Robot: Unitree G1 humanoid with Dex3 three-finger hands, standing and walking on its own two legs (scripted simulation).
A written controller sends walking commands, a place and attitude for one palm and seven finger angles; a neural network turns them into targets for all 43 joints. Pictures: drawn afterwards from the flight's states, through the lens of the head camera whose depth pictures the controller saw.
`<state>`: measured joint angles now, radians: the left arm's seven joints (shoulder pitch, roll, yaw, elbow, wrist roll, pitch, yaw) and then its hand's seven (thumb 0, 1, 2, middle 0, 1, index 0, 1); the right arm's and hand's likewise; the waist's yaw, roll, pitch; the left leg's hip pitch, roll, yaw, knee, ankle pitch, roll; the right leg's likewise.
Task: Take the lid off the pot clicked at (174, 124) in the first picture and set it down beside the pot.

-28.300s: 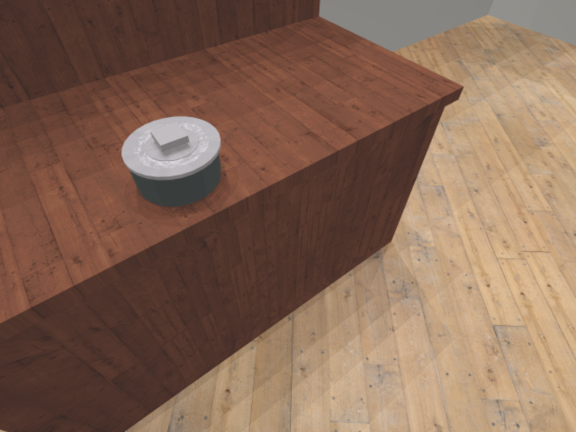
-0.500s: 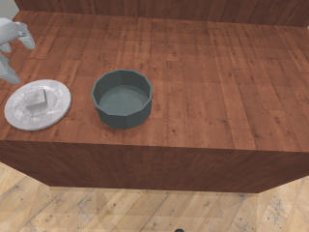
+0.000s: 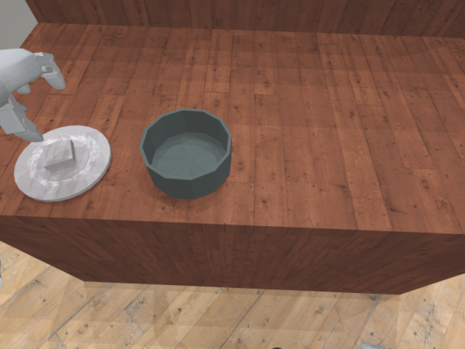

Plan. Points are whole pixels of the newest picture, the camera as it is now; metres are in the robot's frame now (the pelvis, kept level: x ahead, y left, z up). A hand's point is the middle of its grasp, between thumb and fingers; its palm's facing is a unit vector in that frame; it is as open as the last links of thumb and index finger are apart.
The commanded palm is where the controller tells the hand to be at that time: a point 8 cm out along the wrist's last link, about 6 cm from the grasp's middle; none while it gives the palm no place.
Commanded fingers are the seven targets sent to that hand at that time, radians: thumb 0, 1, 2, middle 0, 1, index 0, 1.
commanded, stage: draw the hand back to the body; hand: left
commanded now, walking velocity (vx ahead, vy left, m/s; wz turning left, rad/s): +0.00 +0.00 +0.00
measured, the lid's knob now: (59, 154) +0.47 +0.33 +0.02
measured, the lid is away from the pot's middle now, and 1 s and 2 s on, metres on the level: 0.25 0.25 0.25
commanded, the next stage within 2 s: step back with the hand held close in 1.94 s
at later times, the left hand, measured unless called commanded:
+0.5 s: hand (36, 106) +0.40 +0.25 +0.20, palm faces +0.40 -0.87 -0.28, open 10.7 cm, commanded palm +0.34 +0.30 +0.22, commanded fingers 0.00 0.29 0.66 -0.28 -0.73 -0.28 -0.73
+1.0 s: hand (6, 177) +0.29 +0.24 +0.21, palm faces +0.46 -0.85 -0.25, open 8.4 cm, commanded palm +0.24 +0.27 +0.21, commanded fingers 0.00 0.83 0.87 -0.21 -0.35 -0.21 -0.35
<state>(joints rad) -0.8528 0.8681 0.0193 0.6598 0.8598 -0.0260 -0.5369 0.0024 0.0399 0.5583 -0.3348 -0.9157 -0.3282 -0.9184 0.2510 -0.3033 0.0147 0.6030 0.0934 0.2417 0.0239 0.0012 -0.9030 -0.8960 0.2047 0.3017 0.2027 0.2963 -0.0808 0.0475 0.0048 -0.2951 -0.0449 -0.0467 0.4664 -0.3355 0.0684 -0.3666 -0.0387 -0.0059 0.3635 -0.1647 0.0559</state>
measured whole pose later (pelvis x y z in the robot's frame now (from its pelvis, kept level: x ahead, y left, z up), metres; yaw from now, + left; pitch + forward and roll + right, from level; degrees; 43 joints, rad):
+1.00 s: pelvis -0.02 -0.03 +0.01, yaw -1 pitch -2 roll -1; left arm -0.11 0.40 0.36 -0.02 -0.09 -0.07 0.09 0.01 0.62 0.79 -0.25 -0.49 -0.24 -0.50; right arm 0.14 -0.23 0.02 0.68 0.04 -0.03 -0.06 0.01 -0.90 -0.90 0.20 0.30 0.20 0.30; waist 0.04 0.06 0.04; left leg -0.02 0.00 -0.03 0.36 -0.30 0.02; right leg -0.14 0.00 0.00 0.33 -0.16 0.02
